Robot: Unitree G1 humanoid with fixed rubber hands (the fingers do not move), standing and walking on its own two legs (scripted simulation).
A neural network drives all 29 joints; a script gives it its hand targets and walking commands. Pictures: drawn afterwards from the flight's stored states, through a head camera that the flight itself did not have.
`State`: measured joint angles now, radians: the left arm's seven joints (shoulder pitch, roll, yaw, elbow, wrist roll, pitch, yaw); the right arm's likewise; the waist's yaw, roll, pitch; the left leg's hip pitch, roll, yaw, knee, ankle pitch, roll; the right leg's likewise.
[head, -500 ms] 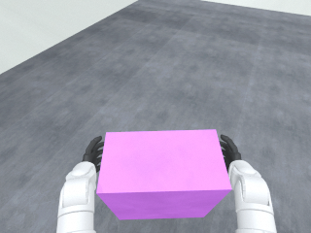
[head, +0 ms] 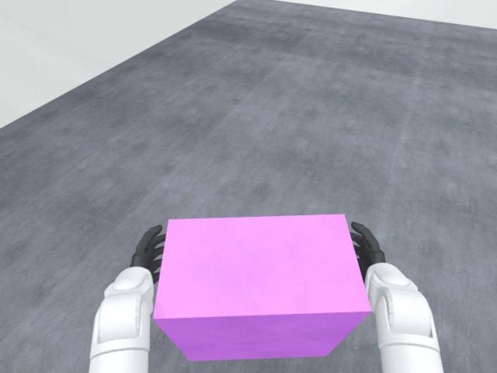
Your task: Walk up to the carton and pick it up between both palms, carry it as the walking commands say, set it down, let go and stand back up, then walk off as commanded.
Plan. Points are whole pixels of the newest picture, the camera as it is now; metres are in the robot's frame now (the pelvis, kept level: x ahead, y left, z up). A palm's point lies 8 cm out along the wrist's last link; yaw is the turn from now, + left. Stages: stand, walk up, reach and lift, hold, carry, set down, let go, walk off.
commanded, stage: reach and lift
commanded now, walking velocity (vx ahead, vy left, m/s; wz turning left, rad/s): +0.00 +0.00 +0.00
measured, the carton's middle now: (257, 296) +0.26 +0.00 -0.03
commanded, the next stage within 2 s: hold in 0.28 s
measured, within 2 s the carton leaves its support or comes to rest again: neither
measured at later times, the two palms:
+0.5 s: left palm (141, 279) +0.26 +0.19 +0.04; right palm (373, 276) +0.26 -0.18 +0.04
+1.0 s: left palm (142, 277) +0.26 +0.18 +0.04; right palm (372, 274) +0.26 -0.18 +0.04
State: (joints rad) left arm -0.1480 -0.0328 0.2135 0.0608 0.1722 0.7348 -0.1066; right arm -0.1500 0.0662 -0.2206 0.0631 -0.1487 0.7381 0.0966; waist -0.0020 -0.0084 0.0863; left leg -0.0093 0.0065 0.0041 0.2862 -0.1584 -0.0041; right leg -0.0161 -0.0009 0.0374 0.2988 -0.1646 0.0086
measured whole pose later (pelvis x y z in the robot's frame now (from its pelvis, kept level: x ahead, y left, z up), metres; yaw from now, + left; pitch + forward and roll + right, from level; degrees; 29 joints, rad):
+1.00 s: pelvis +0.00 +0.00 +0.00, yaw +0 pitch -7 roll +0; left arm -0.13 -0.04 0.21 0.05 0.17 0.74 -0.10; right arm -0.13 0.06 -0.21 0.05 -0.15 0.74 0.09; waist 0.00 -0.01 0.09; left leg 0.00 0.00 0.00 0.28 -0.15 0.00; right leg -0.01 0.00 0.04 0.30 -0.16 0.01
